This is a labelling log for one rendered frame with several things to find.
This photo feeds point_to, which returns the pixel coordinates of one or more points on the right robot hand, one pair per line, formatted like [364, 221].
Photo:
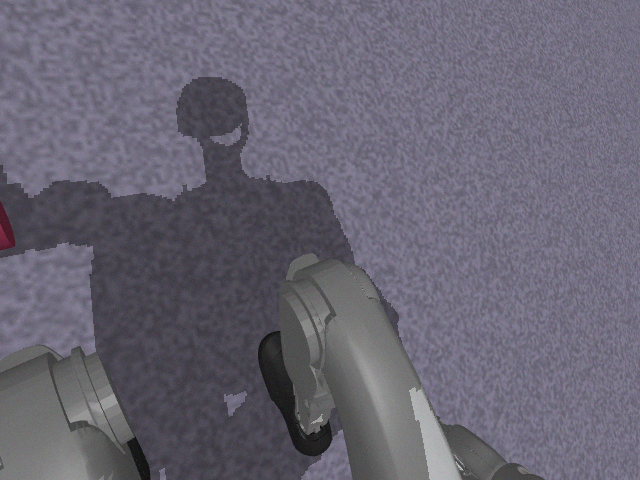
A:
[473, 455]

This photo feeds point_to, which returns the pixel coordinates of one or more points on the can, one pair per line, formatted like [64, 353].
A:
[7, 239]

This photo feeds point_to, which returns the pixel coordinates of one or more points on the right robot arm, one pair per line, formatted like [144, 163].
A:
[514, 471]

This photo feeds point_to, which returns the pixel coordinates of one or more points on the right robot foot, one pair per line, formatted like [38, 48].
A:
[280, 389]

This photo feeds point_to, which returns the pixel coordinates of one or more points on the left robot foot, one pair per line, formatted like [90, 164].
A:
[139, 458]

